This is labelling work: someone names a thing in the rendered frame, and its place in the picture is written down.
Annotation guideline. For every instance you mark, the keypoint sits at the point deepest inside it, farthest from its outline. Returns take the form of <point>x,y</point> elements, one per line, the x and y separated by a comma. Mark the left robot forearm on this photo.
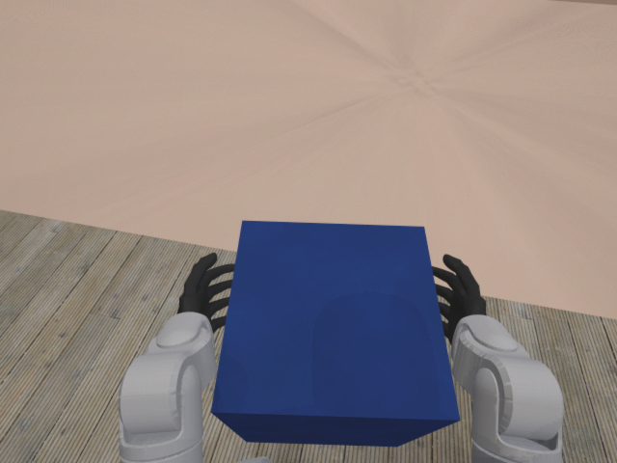
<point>160,406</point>

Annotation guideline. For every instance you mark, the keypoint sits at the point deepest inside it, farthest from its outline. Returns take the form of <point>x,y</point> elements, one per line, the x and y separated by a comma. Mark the robot right hand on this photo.
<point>465,297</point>

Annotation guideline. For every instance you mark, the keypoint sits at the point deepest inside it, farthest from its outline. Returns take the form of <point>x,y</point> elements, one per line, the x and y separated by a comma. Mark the carton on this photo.
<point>333,336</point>

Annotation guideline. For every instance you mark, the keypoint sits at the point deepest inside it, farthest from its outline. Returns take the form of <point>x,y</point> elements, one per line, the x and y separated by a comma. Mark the right robot forearm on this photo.
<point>517,403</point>

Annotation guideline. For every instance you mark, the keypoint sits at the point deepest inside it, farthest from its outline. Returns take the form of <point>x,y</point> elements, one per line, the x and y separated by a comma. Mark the robot left hand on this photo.
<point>197,292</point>

